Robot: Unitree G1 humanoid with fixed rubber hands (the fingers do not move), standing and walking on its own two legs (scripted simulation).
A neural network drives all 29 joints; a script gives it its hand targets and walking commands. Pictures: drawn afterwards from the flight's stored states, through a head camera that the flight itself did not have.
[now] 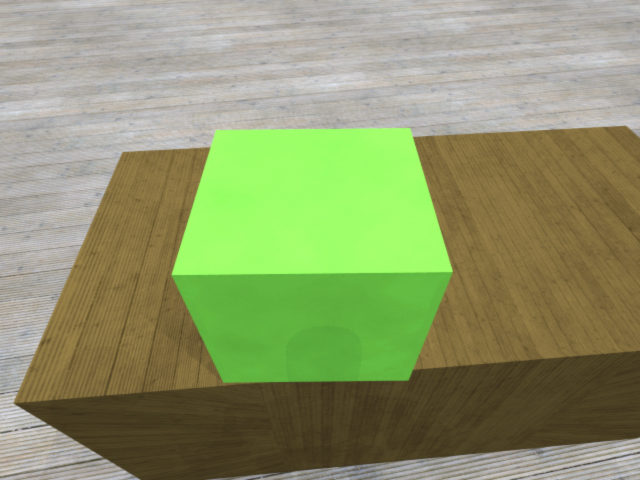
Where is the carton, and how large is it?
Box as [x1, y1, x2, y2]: [172, 128, 452, 382]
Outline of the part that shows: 409,128 216,130 174,265 172,276 223,382 408,380 452,272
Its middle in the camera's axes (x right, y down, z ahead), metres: -0.01 +0.03 +0.61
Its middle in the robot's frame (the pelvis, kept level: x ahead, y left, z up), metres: +0.45 +0.01 +0.00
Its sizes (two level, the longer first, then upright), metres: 0.297 0.275 0.288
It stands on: a pedestal, 0.64 m high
